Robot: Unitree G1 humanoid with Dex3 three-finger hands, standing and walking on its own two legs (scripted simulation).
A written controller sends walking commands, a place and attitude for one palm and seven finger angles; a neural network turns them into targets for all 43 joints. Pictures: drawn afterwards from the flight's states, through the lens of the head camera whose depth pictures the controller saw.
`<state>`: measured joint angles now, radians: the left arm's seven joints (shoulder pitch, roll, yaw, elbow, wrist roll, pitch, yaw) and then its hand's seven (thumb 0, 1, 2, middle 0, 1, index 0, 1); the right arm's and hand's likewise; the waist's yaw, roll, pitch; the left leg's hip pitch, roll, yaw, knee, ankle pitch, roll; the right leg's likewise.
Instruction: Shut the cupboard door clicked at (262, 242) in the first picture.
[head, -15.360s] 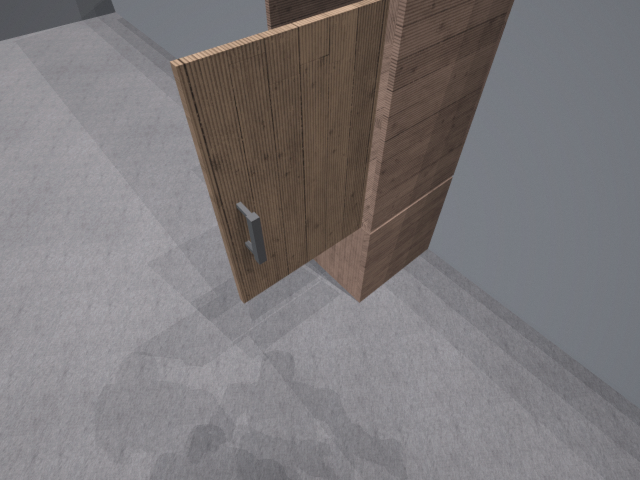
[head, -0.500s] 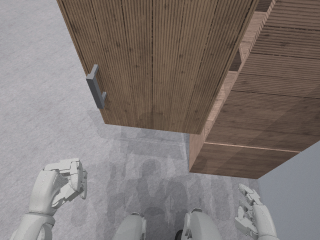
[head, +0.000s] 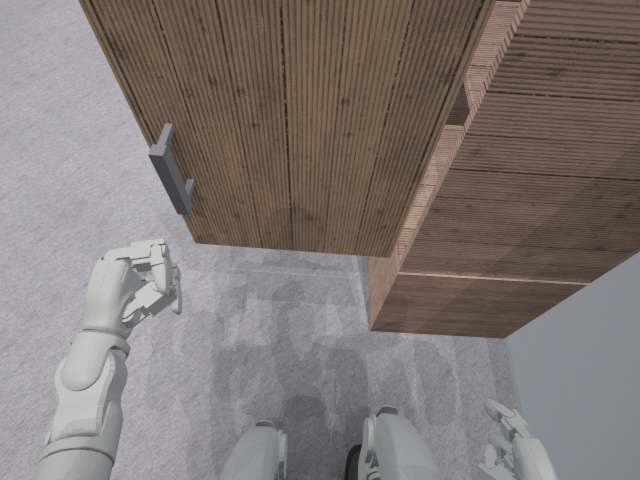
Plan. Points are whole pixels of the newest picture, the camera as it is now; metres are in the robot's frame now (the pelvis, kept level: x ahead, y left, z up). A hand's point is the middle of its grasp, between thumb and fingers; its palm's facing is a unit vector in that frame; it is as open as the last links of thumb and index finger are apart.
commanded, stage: bring the fist close to the handle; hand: left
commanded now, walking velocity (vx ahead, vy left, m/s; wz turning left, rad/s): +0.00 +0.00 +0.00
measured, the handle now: (176, 172) +0.51 +0.22 +0.02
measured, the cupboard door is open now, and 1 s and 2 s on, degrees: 89 89 75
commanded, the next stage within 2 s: push the door shut along its arc in 0.80 s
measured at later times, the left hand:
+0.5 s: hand (186, 231) +0.41 +0.19 +0.03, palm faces -0.02 -1.00 -0.04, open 3.1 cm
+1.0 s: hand (185, 234) +0.41 +0.19 +0.03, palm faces -0.04 -1.00 -0.04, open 3.1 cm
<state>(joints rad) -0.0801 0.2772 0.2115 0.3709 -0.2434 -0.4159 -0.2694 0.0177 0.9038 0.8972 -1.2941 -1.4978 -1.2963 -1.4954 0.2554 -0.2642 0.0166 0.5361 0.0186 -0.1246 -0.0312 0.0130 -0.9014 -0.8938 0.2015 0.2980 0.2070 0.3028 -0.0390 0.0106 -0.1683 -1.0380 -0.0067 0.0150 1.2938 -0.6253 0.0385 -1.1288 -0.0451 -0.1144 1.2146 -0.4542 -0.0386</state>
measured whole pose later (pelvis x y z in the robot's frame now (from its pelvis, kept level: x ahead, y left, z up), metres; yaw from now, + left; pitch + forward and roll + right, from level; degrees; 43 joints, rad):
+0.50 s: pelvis -0.01 +0.00 +0.00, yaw -1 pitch +24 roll -1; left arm -0.48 0.34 0.31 0.79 -0.19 -0.48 -0.28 0.02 0.90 0.90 -1.29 -1.50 -1.30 -1.50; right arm 0.27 -0.26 0.02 0.59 0.01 -0.06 -0.02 0.01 -0.90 -0.89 0.20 0.30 0.21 0.30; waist -0.08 0.01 -0.16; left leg -1.10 0.00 0.03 1.30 -0.61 0.04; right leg -1.20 -0.04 -0.10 1.22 -0.43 -0.04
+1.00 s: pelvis -0.01 +0.00 +0.00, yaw +0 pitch +23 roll -1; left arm -0.49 0.35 0.30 0.84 -0.19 -0.52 -0.31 0.02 0.90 0.90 -1.30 -1.50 -1.30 -1.50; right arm 0.26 -0.27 0.02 0.59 0.01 -0.04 -0.02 0.01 -0.90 -0.89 0.20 0.30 0.21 0.30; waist -0.08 0.00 -0.15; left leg -1.10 -0.01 0.02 1.29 -0.60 0.04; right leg -1.19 -0.04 -0.11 1.21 -0.43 -0.04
